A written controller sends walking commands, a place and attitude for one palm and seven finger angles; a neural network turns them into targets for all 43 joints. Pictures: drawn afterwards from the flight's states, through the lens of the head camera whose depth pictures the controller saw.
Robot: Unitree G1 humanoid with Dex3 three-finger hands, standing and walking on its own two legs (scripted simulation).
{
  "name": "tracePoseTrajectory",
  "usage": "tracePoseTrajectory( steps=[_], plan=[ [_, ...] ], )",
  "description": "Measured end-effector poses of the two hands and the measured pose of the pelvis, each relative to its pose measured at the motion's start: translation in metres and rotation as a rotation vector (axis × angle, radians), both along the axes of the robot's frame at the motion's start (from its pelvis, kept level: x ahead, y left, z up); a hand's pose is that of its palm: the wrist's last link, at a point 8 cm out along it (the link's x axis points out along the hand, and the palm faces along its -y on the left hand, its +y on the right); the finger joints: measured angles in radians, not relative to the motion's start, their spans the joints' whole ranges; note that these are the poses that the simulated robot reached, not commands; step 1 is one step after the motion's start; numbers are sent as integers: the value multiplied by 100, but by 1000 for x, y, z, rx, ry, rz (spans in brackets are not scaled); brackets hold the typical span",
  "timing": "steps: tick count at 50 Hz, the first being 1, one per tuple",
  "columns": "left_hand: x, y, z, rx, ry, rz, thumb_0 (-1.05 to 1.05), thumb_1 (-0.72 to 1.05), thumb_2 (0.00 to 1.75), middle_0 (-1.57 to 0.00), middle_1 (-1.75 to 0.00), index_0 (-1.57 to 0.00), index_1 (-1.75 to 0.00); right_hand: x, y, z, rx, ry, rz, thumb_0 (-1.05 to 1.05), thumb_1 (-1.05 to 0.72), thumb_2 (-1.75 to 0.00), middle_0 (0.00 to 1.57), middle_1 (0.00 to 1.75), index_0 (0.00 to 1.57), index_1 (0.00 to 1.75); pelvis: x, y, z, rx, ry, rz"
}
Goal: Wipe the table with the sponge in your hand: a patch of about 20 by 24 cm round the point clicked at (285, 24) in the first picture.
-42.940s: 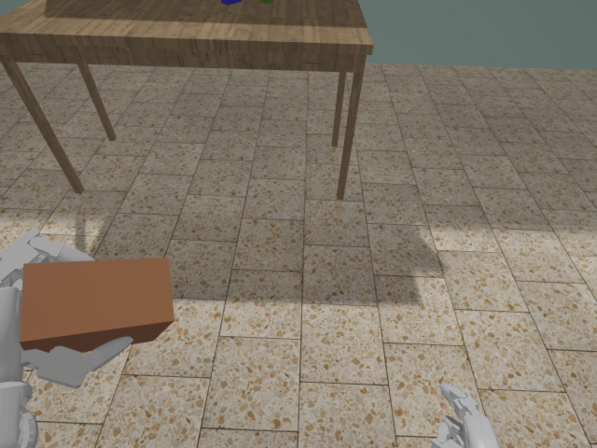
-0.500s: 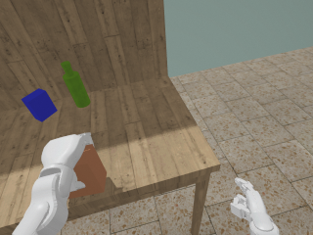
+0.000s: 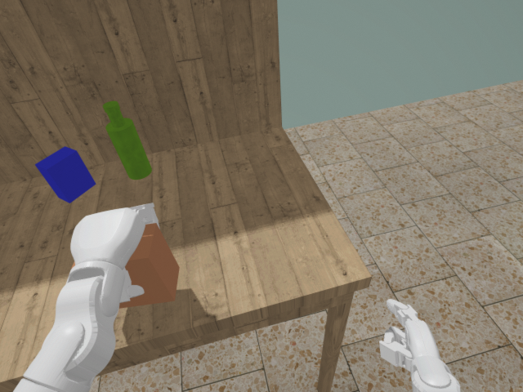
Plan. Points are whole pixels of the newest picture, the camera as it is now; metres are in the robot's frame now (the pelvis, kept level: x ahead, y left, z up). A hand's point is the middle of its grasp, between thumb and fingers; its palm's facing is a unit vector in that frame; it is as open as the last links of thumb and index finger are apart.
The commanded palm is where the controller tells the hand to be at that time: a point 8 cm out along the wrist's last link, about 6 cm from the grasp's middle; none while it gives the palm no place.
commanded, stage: move the sponge above the wiping area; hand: left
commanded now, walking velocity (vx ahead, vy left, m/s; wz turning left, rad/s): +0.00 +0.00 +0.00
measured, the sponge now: (136, 274) +0.25 +0.26 +0.06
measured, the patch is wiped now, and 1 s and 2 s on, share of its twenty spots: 0.00 0.00 0.00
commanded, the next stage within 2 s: lower the sponge onto the table in 0.78 s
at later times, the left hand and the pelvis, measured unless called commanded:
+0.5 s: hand (104, 245) +0.24 +0.27 +0.14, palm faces +0.20 -0.07 -0.98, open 10.2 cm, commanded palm +0.20 +0.26 +0.19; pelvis +0.00 +0.00 +0.00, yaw +0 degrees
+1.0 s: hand (103, 241) +0.25 +0.28 +0.14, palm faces +0.17 -0.11 -0.98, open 10.2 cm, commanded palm +0.20 +0.26 +0.19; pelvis -0.01 +0.00 +0.00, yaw +0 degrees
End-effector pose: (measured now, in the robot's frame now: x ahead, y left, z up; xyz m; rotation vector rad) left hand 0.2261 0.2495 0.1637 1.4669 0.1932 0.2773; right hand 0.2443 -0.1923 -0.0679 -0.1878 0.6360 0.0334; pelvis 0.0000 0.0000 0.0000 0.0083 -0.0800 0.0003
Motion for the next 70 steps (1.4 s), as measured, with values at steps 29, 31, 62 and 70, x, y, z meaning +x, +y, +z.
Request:
tracePoseTrajectory(
  steps=[29, 31, 62, 70],
  plan=[
    [-18, 23, 31, -62, -116, 160, -1, -53, 106, -71, -133, -73, -134, 8, 17, 10, 65, -26, 35, 1, -90, -90, 20, 30, 20, 29, -5, 2, 1, -4, -8, 9],
    [-18, 18, 21, -90, -70, 156, -1, -53, 106, -71, -133, -73, -134, 7, 16, 11, 71, -34, 29, 1, -90, -90, 20, 30, 20, 29, -7, 3, 1, -4, -4, 11],
    [-9, 6, 6, -3, -4, 19, -1, -53, 106, -72, -133, -74, -133, -8, -11, 2, -13, -22, -20, 2, -90, -90, 20, 30, 19, 29, -7, -4, -1, -2, -11, 4],
    [-3, 24, 17, -47, -59, 146, -1, -53, 106, -71, -133, -73, -134, -1, 2, 1, 44, -11, -9, 2, -90, -90, 20, 30, 20, 29, -3, 1, 1, -3, 5, 4]
  ],
)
